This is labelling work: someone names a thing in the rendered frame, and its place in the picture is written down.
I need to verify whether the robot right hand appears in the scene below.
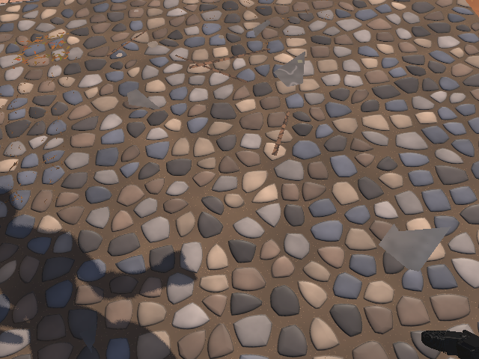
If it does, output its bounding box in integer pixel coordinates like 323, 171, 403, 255
421, 330, 479, 359

